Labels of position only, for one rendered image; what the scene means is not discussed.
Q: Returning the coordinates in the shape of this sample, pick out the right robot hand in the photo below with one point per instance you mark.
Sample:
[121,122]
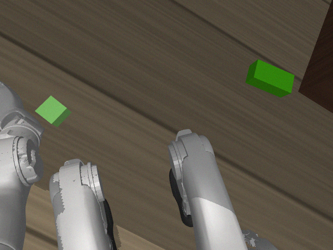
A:
[253,240]

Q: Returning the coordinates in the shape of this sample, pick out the left robot foot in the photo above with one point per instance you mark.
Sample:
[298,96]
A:
[109,225]

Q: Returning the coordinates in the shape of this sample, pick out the left robot arm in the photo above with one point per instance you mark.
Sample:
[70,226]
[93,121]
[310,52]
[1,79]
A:
[20,167]

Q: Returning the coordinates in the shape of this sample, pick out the left robot hand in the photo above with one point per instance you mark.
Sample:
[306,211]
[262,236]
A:
[9,99]

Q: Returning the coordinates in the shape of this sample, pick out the right robot foot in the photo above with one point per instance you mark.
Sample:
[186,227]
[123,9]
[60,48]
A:
[186,219]

